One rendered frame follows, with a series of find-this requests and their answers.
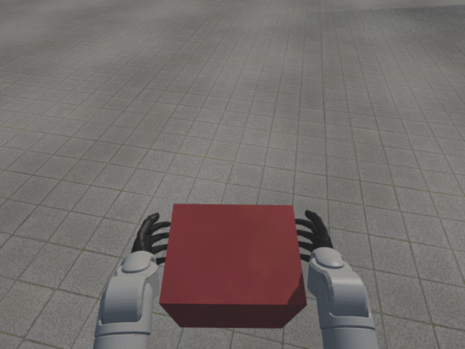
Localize carton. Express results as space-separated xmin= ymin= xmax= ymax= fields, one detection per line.
xmin=159 ymin=204 xmax=307 ymax=329

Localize right robot forearm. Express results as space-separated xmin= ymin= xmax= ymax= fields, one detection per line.
xmin=307 ymin=247 xmax=379 ymax=349

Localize robot left hand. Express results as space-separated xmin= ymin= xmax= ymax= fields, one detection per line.
xmin=131 ymin=213 xmax=171 ymax=265

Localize left robot forearm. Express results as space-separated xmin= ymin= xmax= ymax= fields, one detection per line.
xmin=93 ymin=251 xmax=160 ymax=349

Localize robot right hand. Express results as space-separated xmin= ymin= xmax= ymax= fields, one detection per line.
xmin=295 ymin=210 xmax=333 ymax=262

